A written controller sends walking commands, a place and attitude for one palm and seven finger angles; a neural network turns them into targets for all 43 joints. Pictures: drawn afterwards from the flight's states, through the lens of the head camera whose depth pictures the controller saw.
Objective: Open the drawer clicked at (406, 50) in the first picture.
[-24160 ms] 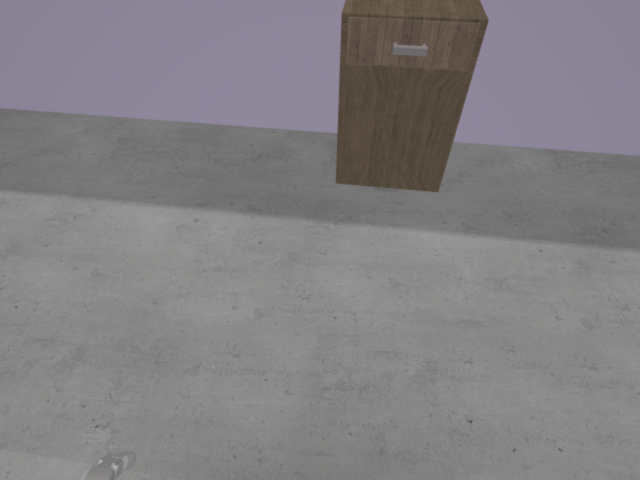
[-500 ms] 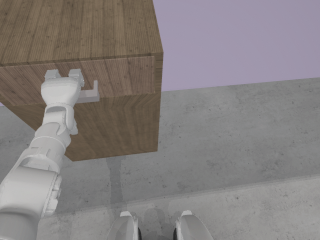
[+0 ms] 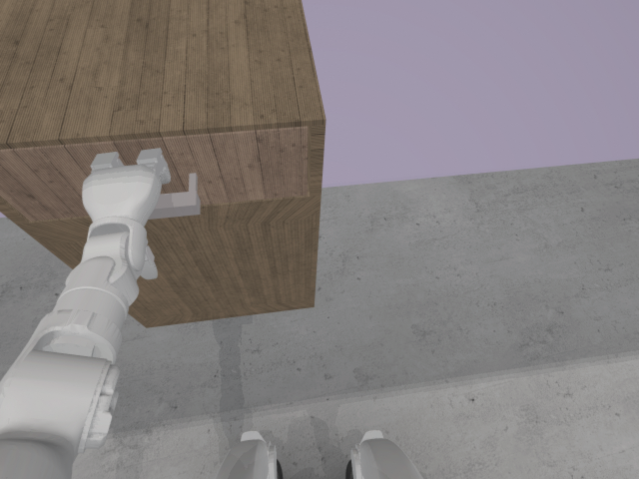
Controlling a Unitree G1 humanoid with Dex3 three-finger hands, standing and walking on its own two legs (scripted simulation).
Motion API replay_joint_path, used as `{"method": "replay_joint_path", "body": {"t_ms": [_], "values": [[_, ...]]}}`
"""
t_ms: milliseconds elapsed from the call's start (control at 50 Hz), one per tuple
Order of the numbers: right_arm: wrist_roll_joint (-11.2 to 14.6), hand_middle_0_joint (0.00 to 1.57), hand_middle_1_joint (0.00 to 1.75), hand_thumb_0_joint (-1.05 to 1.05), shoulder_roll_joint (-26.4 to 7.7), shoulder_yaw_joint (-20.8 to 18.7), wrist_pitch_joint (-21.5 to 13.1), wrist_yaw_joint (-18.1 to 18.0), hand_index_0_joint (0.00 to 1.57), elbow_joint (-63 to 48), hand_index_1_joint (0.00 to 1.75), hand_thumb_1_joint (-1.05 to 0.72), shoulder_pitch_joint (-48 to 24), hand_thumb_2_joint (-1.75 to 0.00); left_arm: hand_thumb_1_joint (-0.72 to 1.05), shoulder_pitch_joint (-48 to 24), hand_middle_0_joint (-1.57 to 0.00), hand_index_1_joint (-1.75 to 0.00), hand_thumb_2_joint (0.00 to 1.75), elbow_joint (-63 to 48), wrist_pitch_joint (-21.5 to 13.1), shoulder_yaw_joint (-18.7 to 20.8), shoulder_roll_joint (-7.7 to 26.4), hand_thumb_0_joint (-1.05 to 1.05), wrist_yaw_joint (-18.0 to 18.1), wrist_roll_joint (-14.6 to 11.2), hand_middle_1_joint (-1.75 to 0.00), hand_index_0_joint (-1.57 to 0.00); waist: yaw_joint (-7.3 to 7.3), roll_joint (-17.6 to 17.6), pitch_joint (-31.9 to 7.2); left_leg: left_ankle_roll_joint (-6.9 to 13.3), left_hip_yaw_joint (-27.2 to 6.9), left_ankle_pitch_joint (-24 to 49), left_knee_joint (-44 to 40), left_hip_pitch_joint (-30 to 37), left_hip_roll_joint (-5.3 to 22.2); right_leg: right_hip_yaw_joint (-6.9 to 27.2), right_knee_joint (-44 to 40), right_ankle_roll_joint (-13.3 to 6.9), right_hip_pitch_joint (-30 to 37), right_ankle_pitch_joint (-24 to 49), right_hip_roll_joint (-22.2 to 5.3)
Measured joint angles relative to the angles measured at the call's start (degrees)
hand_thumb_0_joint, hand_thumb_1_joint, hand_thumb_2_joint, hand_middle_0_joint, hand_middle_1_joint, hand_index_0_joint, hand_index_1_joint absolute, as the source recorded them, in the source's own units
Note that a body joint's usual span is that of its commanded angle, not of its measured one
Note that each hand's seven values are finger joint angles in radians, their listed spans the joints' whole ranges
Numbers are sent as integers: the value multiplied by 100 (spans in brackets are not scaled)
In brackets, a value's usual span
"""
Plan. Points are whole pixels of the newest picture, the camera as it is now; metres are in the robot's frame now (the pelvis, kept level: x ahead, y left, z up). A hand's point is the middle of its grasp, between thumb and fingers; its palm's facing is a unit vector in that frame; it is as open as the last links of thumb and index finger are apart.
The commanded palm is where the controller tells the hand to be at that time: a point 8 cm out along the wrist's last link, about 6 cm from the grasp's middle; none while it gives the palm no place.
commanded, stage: lift the fingers back up to retry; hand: left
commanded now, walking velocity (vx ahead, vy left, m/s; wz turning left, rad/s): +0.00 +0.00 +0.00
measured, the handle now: (156, 194) +0.51 +0.22 -0.02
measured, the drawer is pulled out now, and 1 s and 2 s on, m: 0.00 0.00 0.00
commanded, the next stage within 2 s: re-aim the fingers above the handle in 0.48 s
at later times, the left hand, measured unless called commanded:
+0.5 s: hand (127, 195) +0.47 +0.23 +0.04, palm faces -0.05 -0.04 -1.00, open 13.7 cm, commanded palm +0.44 +0.23 +0.09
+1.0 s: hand (135, 193) +0.47 +0.22 +0.04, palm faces -0.03 -0.02 -1.00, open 13.7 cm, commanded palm +0.45 +0.23 +0.09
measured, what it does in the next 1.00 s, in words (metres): stands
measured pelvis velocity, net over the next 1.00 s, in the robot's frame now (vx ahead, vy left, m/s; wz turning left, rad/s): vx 0.03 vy -0.01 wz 0.01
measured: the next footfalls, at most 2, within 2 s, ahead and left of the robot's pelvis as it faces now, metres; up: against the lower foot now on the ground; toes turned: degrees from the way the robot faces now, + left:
none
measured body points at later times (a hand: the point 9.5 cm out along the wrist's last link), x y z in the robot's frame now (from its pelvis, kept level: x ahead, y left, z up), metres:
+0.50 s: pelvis +0.04 +0.00 +0.03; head +0.12 -0.01 +0.48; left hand +0.46 +0.23 +0.09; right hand +0.10 -0.27 -0.10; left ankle +0.03 +0.11 -0.67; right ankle +0.01 -0.13 -0.67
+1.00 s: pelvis +0.03 -0.01 +0.03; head +0.11 -0.02 +0.47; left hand +0.47 +0.22 +0.10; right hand +0.08 -0.28 -0.11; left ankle +0.03 +0.11 -0.67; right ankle +0.01 -0.13 -0.67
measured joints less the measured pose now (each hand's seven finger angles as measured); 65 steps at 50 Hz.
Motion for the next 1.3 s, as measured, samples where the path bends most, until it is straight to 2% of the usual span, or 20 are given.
{"method": "replay_joint_path", "body": {"t_ms": [180,400,560,680,780,900,1040,1180,1300], "values": [[-19,20,30,0,-26,-109,64,19,21,81,30,-91,134,-90,-49,498,-34,-121,30,-463,-250,25,-99,0,73,39,-122,-34,105,5,4,5,37,15,-487,669,-20,38,-526,15,677,46,-13],[43,20,30,0,-44,-173,197,84,21,38,30,-91,-89,-90,-49,774,-35,-122,30,-728,-17,-105,-300,0,37,-55,-121,-36,253,48,39,6,75,80,-1011,1402,-69,75,-1023,23,1392,102,-55],[59,20,30,0,-20,-166,271,78,21,-116,30,-91,-230,-90,-49,898,-32,-121,30,-831,-122,-90,-321,0,-163,-30,-120,-34,326,-24,26,-23,93,132,-1219,1641,-73,92,-1167,-4,1594,127,-56],[60,20,30,0,-49,-209,275,72,21,-155,30,-91,-265,-90,-49,948,-32,-121,30,-848,-221,-163,-313,0,-115,65,-120,-32,354,-32,63,-42,51,123,-1174,1612,-83,50,-1103,-25,1573,90,-65],[37,20,30,0,-48,-221,259,58,21,-108,30,-91,-277,-90,-49,846,-32,-121,30,-832,-265,-142,-342,0,-3,105,-120,-32,338,-49,101,-56,28,124,-1101,1494,-84,28,-1009,-42,1452,71,-65],[29,20,30,0,-44,-213,261,52,21,-21,30,-91,-212,-90,-49,683,-33,-122,30,-658,-162,-73,-316,0,100,118,-121,-33,284,-15,70,-68,40,121,-1055,1406,-65,42,-948,-55,1349,69,-47],[78,20,30,0,-41,-152,299,25,21,26,30,-91,-94,-90,-49,615,-33,-123,30,-467,-87,-36,-256,0,-34,66,-121,-34,218,1,69,-70,87,180,-1157,1497,-48,91,-1016,-56,1404,130,-30],[103,20,30,0,-64,-157,255,-3,21,-12,30,-91,1,-90,-49,571,-32,-122,30,-358,-199,12,-151,0,-157,44,-120,-32,176,-20,108,-70,104,225,-1181,1479,-39,108,-1032,-58,1374,178,-22],[90,20,30,0,-97,-196,192,-11,21,3,30,-91,29,-90,-49,572,-32,-121,30,-375,-361,53,-84,0,-80,99,-120,-32,187,-31,107,-56,92,206,-1074,1318,-44,97,-947,-45,1230,165,-27]]}}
